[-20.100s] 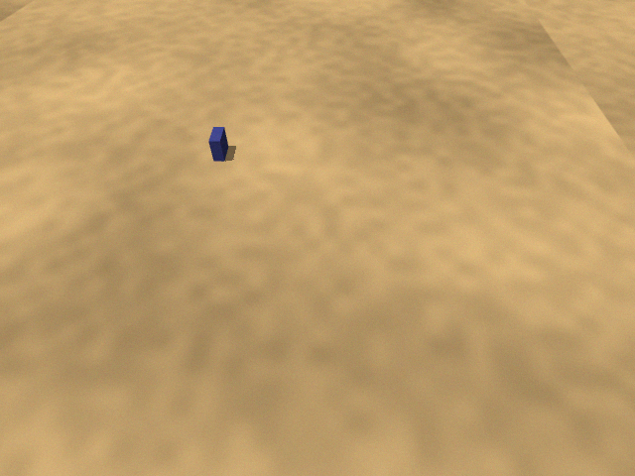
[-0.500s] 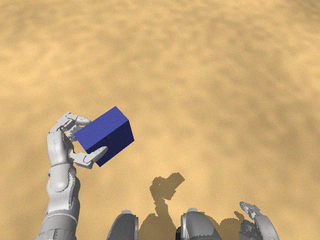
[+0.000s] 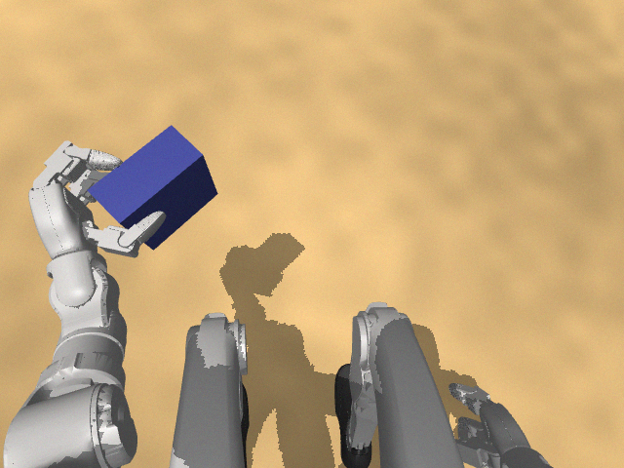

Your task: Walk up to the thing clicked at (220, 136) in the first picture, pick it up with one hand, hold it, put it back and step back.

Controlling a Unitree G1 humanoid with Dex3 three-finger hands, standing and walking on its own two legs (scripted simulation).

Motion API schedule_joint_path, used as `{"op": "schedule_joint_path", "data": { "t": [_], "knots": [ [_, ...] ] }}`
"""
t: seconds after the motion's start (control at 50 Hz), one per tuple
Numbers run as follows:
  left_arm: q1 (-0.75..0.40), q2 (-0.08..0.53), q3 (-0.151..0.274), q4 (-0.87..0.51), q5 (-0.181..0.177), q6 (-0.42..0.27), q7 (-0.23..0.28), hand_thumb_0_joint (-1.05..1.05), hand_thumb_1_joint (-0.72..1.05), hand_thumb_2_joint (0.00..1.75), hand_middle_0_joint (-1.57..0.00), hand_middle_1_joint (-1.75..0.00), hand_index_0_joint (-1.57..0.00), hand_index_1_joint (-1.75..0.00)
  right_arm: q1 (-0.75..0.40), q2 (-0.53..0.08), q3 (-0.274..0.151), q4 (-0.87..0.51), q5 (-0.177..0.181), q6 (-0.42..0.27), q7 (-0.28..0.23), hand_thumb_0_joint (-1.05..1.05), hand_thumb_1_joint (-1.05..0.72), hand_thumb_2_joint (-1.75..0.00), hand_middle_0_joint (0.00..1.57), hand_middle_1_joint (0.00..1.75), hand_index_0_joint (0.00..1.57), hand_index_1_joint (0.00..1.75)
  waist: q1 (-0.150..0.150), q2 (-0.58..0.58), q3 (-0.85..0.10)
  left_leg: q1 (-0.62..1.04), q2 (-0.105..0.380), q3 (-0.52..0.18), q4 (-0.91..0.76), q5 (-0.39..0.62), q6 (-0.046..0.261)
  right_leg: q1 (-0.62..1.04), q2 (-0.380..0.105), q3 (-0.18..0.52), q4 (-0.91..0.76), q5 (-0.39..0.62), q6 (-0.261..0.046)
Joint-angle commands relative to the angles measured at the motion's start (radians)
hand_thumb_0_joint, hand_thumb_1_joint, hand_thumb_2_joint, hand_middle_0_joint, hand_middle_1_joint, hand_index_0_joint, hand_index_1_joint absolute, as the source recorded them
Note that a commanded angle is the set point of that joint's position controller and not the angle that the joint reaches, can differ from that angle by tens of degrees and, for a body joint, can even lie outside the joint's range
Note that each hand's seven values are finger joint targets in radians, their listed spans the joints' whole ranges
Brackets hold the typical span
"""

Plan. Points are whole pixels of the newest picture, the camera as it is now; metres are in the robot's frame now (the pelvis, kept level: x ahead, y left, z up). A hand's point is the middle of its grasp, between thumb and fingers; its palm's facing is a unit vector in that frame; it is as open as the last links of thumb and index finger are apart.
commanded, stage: crouch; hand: left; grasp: from the side
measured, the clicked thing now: (161, 192) +0.45 +0.19 -0.07
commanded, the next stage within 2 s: lower in 1.02 s
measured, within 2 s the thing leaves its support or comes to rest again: neither
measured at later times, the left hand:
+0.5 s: hand (148, 224) +0.46 +0.24 -0.20, palm faces +0.31 -0.95 -0.01, open 9.8 cm
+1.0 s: hand (156, 236) +0.46 +0.25 -0.27, palm faces +0.28 -0.96 -0.03, open 9.8 cm
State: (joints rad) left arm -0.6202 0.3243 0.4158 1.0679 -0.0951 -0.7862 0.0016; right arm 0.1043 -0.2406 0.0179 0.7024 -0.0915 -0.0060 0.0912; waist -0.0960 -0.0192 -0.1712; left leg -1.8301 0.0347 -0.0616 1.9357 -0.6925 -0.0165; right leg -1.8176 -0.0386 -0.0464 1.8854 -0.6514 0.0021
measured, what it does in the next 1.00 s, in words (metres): lowers itself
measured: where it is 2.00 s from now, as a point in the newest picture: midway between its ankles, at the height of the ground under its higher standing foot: (293, 444)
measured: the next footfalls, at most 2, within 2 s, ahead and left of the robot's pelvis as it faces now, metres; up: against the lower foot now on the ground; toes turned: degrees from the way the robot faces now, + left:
none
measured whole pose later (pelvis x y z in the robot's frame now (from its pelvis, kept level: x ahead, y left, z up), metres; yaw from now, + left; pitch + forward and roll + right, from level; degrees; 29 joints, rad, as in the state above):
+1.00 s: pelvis -0.03 +0.01 -0.17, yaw -7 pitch +25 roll -11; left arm -0.73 0.61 0.56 1.22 -0.03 -0.83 -0.03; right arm 0.03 -0.32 0.21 0.68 -0.21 0.06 0.13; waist -0.22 -0.09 0.09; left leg -2.27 0.02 -0.19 2.52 -0.70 0.00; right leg -2.19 -0.02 -0.12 2.36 -0.62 0.04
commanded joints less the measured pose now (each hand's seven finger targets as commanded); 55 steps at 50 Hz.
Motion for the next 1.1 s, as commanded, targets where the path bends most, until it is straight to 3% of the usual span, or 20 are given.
{"op": "schedule_joint_path", "data": {
  "t": [0.0, 0.06, 0.12, 0.18, 0.2, 0.24, 0.28, 0.3, 0.38, 0.5, 0.52, 0.54, 0.58, 0.64, 0.74, 0.78, 0.84, 0.86, 0.92, 1.08],
  "knots": [
    [-0.27, 0.213, 0.039, -0.119, 0.029, -0.088, -0.023, 0.0, 0.03, 1.31, -1.27, -1.45, -1.28, -1.46, 0.103, -0.21, -0.063, -0.07, -0.015, -0.017, -0.006, 0.0, -0.9, -0.91, 0.2, 0.3, 0.2, 0.3, -0.01, 0.152, -0.578, 0.314, -0.029, 0.007, -0.162, 0.206, 0.016, 0.21, 0.04, -0.022, -0.103, 0.171, -0.041],
    [-0.357, 0.237, 0.05, -0.131, 0.028, -0.109, -0.021, 0.0, 0.0, 1.32, -1.28, -1.46, -1.28, -1.47, 0.102, -0.215, -0.053, -0.07, -0.02, -0.019, -0.003, 0.0, -0.91, -0.91, 0.2, 0.3, 0.2, 0.3, -0.037, 0.163, -0.584, 0.237, -0.031, 0.015, -0.116, 0.103, 0.018, 0.186, 0.041, -0.029, -0.064, 0.107, -0.035],
    [-0.427, 0.292, 0.082, -0.147, 0.015, -0.124, -0.015, 0.0, 0.01, 1.32, -1.25, -1.44, -1.26, -1.46, 0.098, -0.229, -0.041, -0.058, -0.025, -0.02, -0.004, 0.0, -0.91, -0.91, 0.2, 0.3, 0.2, 0.3, -0.043, 0.196, -0.615, 0.224, -0.03, 0.018, -0.065, 0.088, 0.018, 0.151, 0.039, -0.034, -0.013, 0.102, -0.032],
    [-0.465, 0.334, 0.087, -0.107, 0.034, -0.129, -0.012, 0.0, -0.01, 1.29, -1.24, -1.41, -1.24, -1.43, 0.101, -0.237, -0.029, -0.039, -0.034, -0.016, -0.007, 0.0, -0.91, -0.91, 0.2, 0.3, 0.2, 0.3, -0.064, 0.206, -0.604, 0.175, -0.028, 0.02, -0.011, 0.077, 0.018, 0.118, 0.04, -0.041, 0.037, 0.099, -0.03],
    [-0.453, 0.37, 0.103, -0.076, 0.042, -0.127, -0.013, 0.0, -0.01, 1.28, -1.23, -1.4, -1.23, -1.42, 0.095, -0.239, -0.024, -0.038, -0.036, -0.015, -0.009, 0.0, -0.91, -0.91, 0.2, 0.3, 0.2, 0.3, -0.058, 0.199, -0.59, 0.137, -0.03, 0.029, 0.006, 0.059, 0.022, 0.121, 0.042, -0.038, 0.042, 0.081, -0.028],
    [-0.459, 0.358, 0.09, -0.062, 0.046, -0.125, -0.019, 0.0, -0.02, 1.26, -1.24, -1.4, -1.24, -1.42, 0.092, -0.246, -0.014, -0.038, -0.044, -0.012, -0.008, 0.0, -0.91, -0.91, 0.2, 0.3, 0.2, 0.3, -0.085, 0.195, -0.537, 0.091, -0.028, 0.025, 0.035, 0.019, 0.027, 0.083, 0.044, -0.048, 0.058, 0.057, -0.024],
    [-0.442, 0.384, 0.121, -0.055, 0.039, -0.122, -0.022, 0.0, -0.03, 1.26, -1.23, -1.39, -1.24, -1.41, 0.088, -0.256, -0.003, -0.038, -0.048, -0.009, -0.007, 0.0, -0.91, -0.91, 0.2, 0.3, 0.2, 0.3, -0.074, 0.189, -0.52, 0.061, -0.03, 0.025, 0.055, 0.005, 0.029, 0.077, 0.044, -0.057, 0.075, 0.047, -0.021],
    [-0.443, 0.377, 0.106, -0.037, 0.042, -0.115, -0.023, 0.0, -0.04, 1.27, -1.23, -1.4, -1.24, -1.42, 0.086, -0.258, 0.0, -0.044, -0.05, -0.006, -0.006, 0.0, -0.91, -0.91, 0.2, 0.3, 0.2, 0.3, -0.08, 0.19, -0.522, 0.048, -0.03, 0.026, 0.069, -0.004, 0.031, 0.074, 0.047, -0.057, 0.081, 0.04, -0.019],
    [-0.414, 0.384, 0.125, 0.03, 0.035, -0.092, -0.025, 0.0, -0.05, 1.27, -1.22, -1.4, -1.23, -1.42, 0.097, -0.276, 0.02, -0.043, -0.058, 0.003, -0.002, 0.0, -0.9, -0.91, 0.2, 0.3, 0.2, 0.3, -0.091, 0.181, -0.515, 0.005, -0.029, 0.015, 0.122, 0.048, 0.031, 0.064, 0.05, -0.071, 0.137, 0.087, -0.019],
    [-0.387, 0.432, 0.155, -0.011, 0.048, -0.096, -0.03, 0.0, -0.02, 1.24, -1.2, -1.38, -1.21, -1.39, 0.098, -0.298, 0.044, -0.056, -0.073, 0.021, 0.006, 0.0, -0.9, -0.91, 0.2, 0.3, 0.2, 0.3, -0.09, 0.215, -0.507, -0.004, -0.024, -0.013, 0.164, 0.099, 0.023, 0.042, 0.056, -0.096, 0.202, 0.135, -0.025],
    [-0.397, 0.412, 0.145, -0.034, 0.045, -0.1, -0.032, 0.0, 0.02, 1.24, -1.19, -1.38, -1.2, -1.38, 0.096, -0.302, 0.044, -0.057, -0.075, 0.022, 0.006, 0.0, -0.9, -0.91, 0.2, 0.3, 0.2, 0.3, -0.098, 0.222, -0.496, 0.005, -0.023, -0.02, 0.166, 0.101, 0.021, 0.013, 0.054, -0.101, 0.212, 0.139, -0.025],
    [-0.406, 0.445, 0.168, -0.054, 0.048, -0.103, -0.028, 0.0, 0.01, 1.25, -1.19, -1.38, -1.2, -1.39, 0.107, -0.308, 0.046, -0.044, -0.079, 0.028, 0.008, 0.0, -0.9, -0.91, 0.2, 0.3, 0.2, 0.3, -0.096, 0.24, -0.51, 0.022, -0.022, -0.027, 0.166, 0.114, 0.017, 0.016, 0.054, -0.105, 0.221, 0.148, -0.027],
    [-0.391, 0.441, 0.16, -0.071, 0.048, -0.104, -0.031, 0.0, 0.01, 1.23, -1.18, -1.36, -1.19, -1.37, 0.095, -0.314, 0.049, -0.046, -0.082, 0.031, 0.009, 0.0, -0.9, -0.91, 0.2, 0.3, 0.2, 0.3, -0.095, 0.27, -0.498, 0.043, -0.018, -0.034, 0.175, 0.123, 0.014, -0.015, 0.054, -0.109, 0.24, 0.154, -0.03],
    [-0.438, 0.445, 0.145, -0.075, 0.048, -0.11, -0.027, 0.0, 0.0, 1.25, -1.18, -1.37, -1.19, -1.38, 0.103, -0.317, 0.06, -0.026, -0.091, 0.039, 0.008, 0.0, -0.9, -0.91, 0.2, 0.3, 0.2, 0.3, -0.131, 0.271, -0.456, -0.004, -0.016, -0.035, 0.206, 0.101, 0.018, -0.017, 0.059, -0.112, 0.244, 0.146, -0.027],
    [-0.379, 0.465, 0.149, -0.045, 0.059, -0.111, -0.021, 0.0, 0.03, 1.23, -1.18, -1.36, -1.19, -1.37, 0.095, -0.332, 0.076, -0.029, -0.105, 0.048, 0.014, 0.0, -0.9, -0.9, 0.2, 0.3, 0.2, 0.3, -0.129, 0.267, -0.444, -0.004, -0.013, -0.048, 0.234, 0.134, 0.015, -0.017, 0.061, -0.124, 0.263, 0.175, -0.026],
    [-0.384, 0.451, 0.129, -0.038, 0.062, -0.112, -0.026, 0.0, 0.05, 1.25, -1.2, -1.38, -1.21, -1.39, 0.094, -0.339, 0.077, -0.034, -0.111, 0.055, 0.014, 0.0, -0.9, -0.91, 0.2, 0.3, 0.2, 0.3, -0.146, 0.257, -0.442, -0.019, -0.012, -0.052, 0.245, 0.132, 0.017, -0.006, 0.064, -0.127, 0.262, 0.175, -0.024],
    [-0.346, 0.479, 0.15, -0.017, 0.057, -0.112, -0.026, 0.0, 0.06, 1.25, -1.21, -1.39, -1.22, -1.39, 0.074, -0.347, 0.09, -0.046, -0.113, 0.055, 0.018, 0.0, -0.9, -0.91, 0.2, 0.3, 0.2, 0.3, -0.131, 0.262, -0.409, -0.036, -0.012, -0.057, 0.25, 0.111, 0.017, -0.026, 0.067, -0.136, 0.274, 0.154, -0.026],
    [-0.363, 0.473, 0.143, -0.023, 0.054, -0.115, -0.028, 0.0, 0.08, 1.27, -1.21, -1.4, -1.22, -1.41, 0.08, -0.35, 0.097, -0.041, -0.117, 0.056, 0.019, 0.0, -0.9, -0.9, 0.2, 0.3, 0.2, 0.3, -0.147, 0.265, -0.411, -0.031, -0.01, -0.059, 0.262, 0.13, 0.017, -0.01, 0.068, -0.138, 0.277, 0.176, -0.023],
    [-0.373, 0.515, 0.159, -0.032, 0.056, -0.122, -0.025, 0.0, 0.09, 1.27, -1.21, -1.4, -1.23, -1.41, 0.062, -0.364, 0.102, -0.052, -0.12, 0.06, 0.021, 0.0, -0.89, -0.9, 0.2, 0.3, 0.2, 0.3, -0.144, 0.277, -0.387, -0.039, -0.009, -0.067, 0.261, 0.097, 0.016, -0.033, 0.069, -0.147, 0.284, 0.148, -0.025],
    [-0.365, 0.53, 0.158, -0.032, 0.058, -0.146, -0.019, 0.0, 0.12, 1.27, -1.21, -1.4, -1.23, -1.4, 0.045, -0.382, 0.128, -0.055, -0.138, 0.069, 0.029, 0.0, -0.9, -0.9, 0.2, 0.3, 0.2, 0.3, -0.16, 0.305, -0.362, -0.014, -0.004, -0.086, 0.278, 0.121, 0.009, -0.038, 0.069, -0.16, 0.306, 0.177, -0.025]
  ]
}}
